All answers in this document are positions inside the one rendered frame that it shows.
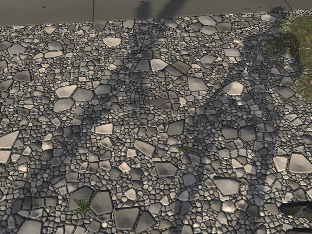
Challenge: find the robot right hand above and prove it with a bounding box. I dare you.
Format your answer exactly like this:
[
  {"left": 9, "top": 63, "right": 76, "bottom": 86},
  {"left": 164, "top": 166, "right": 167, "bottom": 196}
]
[{"left": 279, "top": 200, "right": 312, "bottom": 234}]

